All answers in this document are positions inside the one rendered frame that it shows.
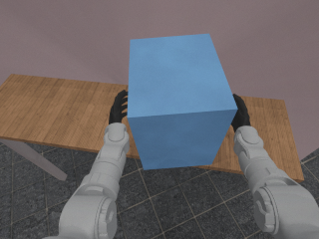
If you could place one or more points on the left robot forearm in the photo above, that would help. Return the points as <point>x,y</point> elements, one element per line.
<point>108,167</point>

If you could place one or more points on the left robot upper arm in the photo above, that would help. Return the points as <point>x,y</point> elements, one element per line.
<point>88,217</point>

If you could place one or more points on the carton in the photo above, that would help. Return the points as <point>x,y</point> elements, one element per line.
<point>180,105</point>

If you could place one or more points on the right robot upper arm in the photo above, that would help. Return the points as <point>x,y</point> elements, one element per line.
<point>286,212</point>

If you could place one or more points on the robot left hand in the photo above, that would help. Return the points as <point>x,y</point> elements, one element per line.
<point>116,114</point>

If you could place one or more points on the right robot forearm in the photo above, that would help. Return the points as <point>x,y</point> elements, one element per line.
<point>254,161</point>

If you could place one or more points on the table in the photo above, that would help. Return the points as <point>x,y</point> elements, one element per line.
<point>74,114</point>

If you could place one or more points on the robot right hand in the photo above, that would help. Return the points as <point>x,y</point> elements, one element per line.
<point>241,117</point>

